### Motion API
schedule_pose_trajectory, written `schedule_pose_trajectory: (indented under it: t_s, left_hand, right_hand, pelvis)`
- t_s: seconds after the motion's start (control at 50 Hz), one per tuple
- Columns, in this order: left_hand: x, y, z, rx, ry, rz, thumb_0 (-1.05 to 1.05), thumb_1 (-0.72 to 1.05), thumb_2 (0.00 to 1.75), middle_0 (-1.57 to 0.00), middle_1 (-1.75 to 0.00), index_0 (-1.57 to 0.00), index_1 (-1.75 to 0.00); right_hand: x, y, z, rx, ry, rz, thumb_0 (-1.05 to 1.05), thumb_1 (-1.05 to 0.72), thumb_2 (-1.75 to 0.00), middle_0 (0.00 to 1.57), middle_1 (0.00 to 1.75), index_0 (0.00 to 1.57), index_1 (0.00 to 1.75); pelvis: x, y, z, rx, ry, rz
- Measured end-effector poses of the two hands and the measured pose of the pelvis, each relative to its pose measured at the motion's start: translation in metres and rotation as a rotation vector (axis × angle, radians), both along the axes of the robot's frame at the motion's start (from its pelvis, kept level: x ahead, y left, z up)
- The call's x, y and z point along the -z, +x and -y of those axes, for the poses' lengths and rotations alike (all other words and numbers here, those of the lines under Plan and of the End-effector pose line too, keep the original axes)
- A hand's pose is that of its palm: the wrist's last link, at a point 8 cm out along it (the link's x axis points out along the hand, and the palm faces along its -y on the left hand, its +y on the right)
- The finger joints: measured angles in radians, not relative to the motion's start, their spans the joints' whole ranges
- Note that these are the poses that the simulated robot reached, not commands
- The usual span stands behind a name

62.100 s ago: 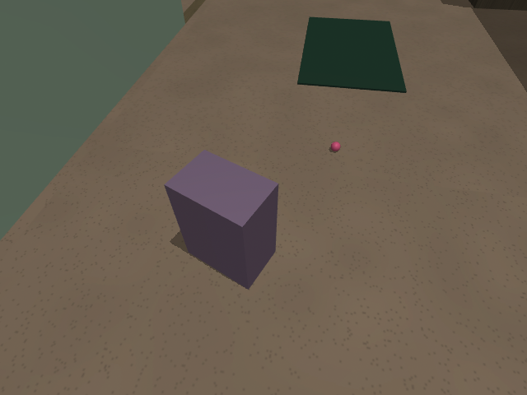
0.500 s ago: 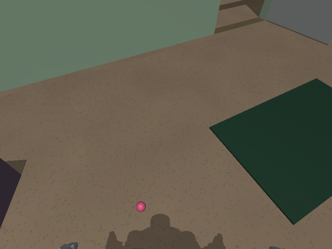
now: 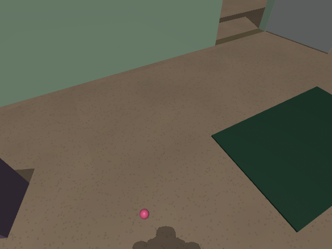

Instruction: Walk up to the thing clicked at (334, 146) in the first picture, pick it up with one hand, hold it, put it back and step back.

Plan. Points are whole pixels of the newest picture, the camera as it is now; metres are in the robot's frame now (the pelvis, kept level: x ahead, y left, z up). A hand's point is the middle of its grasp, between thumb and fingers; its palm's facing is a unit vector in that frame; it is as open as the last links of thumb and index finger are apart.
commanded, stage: stand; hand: left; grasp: from above
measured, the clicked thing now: (144, 213) +0.44 +0.17 -0.75
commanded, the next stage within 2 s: step back in 1.62 s
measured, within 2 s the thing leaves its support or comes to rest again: neither
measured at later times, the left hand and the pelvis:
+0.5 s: hand out of the picture +0.07 +0.23 -0.16, palm faces +0.01 -0.94 -0.33, open 7.4 cm; pelvis +0.00 -0.01 +0.00, yaw +0 degrees
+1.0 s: hand out of the picture +0.09 +0.23 -0.15, palm faces +0.01 -0.94 -0.34, open 7.4 cm; pelvis +0.01 -0.01 +0.00, yaw +0 degrees
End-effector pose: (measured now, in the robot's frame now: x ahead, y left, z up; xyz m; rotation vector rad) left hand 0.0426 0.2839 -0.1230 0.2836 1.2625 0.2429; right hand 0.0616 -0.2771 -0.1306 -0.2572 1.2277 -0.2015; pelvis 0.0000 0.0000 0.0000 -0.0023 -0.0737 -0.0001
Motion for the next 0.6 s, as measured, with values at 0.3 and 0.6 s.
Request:
schedule_pose_trajectory:
  t_s: [0.3,0.6]
  left_hand:
    - [-0.001,0.007,0.007,0.009,-0.009,-0.006,0.01,0.90,0.90,-0.20,-0.30,-0.20,-0.30]
    - [-0.003,0.025,0.008,0.016,-0.008,0.000,0.01,0.90,0.90,-0.20,-0.30,-0.20,-0.30]
  right_hand:
    - [-0.003,-0.010,0.017,0.007,-0.020,-0.038,0.01,-0.91,-0.90,0.20,0.30,0.20,0.30]
    - [-0.003,0.000,0.019,-0.004,-0.017,-0.044,0.01,-0.91,-0.90,0.20,0.30,0.20,0.30]
  pelvis:
    - [-0.002,0.000,0.008,0.002,-0.002,-0.007]
    - [-0.003,0.008,0.011,0.004,-0.002,-0.020]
